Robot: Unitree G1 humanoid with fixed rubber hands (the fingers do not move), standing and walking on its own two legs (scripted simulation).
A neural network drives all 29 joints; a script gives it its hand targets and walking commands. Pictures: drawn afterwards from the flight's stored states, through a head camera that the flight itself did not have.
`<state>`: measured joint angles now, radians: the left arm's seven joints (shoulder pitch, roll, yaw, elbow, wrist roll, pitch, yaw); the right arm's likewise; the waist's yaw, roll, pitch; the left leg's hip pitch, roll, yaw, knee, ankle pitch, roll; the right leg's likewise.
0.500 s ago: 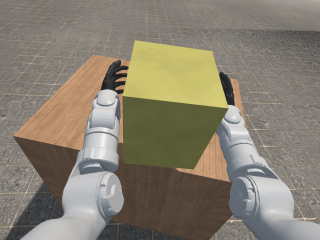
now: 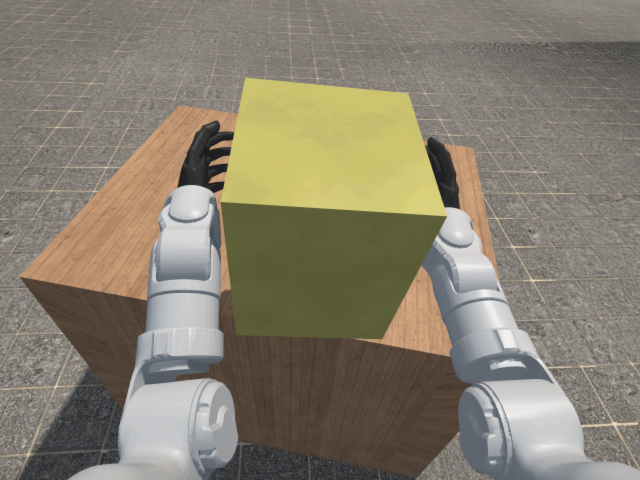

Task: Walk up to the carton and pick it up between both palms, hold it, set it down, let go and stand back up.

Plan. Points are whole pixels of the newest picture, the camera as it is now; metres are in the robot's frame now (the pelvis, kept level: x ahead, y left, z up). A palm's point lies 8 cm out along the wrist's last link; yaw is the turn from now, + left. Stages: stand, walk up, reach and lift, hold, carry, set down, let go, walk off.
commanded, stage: reach and lift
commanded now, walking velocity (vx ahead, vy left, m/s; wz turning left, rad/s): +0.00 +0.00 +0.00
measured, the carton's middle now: (319, 218) +0.40 -0.01 +0.14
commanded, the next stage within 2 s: hold in 0.84 s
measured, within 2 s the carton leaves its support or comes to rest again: neither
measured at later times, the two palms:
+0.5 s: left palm (197, 184) +0.39 +0.13 +0.20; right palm (446, 203) +0.37 -0.16 +0.18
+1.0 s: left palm (190, 170) +0.38 +0.13 +0.22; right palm (449, 187) +0.37 -0.16 +0.20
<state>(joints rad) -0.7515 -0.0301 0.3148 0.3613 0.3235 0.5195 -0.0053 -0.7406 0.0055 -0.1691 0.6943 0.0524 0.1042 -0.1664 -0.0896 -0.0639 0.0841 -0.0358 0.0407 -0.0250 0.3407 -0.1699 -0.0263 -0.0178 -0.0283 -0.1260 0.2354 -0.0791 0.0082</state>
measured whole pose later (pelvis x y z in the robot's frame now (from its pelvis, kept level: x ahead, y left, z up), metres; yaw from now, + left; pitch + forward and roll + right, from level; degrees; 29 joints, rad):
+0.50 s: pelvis +0.00 +0.00 +0.00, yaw +0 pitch -10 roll -1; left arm -0.73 -0.06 0.33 0.21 0.38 0.67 -0.03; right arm -0.74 -0.01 -0.12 0.61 0.09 0.21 -0.17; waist -0.11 -0.06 0.12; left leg 0.02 0.04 -0.02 0.34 -0.18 -0.02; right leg 0.02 -0.03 -0.12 0.25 -0.09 0.01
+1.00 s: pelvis +0.00 +0.00 +0.00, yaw +0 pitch -11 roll -1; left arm -0.77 -0.04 0.35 0.20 0.38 0.71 -0.05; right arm -0.79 -0.02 -0.10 0.61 0.14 0.25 -0.18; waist -0.11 -0.05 0.10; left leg 0.02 0.04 -0.02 0.35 -0.18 -0.03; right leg 0.03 -0.03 -0.12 0.26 -0.10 0.01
